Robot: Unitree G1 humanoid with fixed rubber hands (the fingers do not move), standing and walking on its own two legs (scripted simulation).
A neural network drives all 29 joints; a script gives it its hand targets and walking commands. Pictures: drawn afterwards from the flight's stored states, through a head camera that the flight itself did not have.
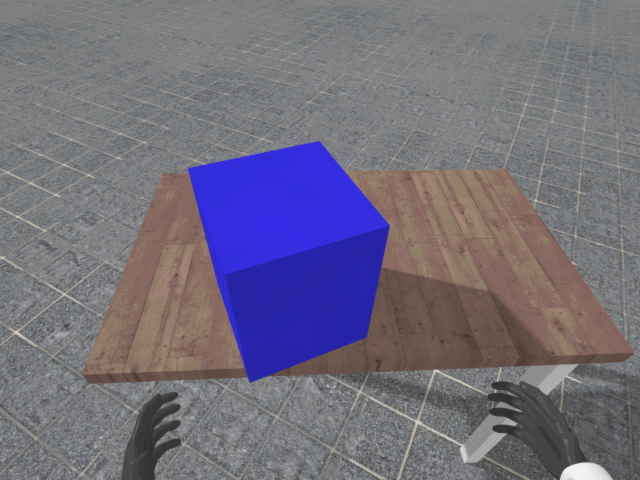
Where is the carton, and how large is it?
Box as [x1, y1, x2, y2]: [188, 141, 389, 382]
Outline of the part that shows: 319,141 188,168 217,282 250,382 363,338 366,336 389,225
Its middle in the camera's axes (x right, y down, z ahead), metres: -0.05 +0.02 +0.59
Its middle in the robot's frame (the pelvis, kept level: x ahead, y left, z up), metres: +0.43 +0.05 +0.04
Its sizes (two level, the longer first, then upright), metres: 0.210 0.200 0.250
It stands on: a table, 0.69 m high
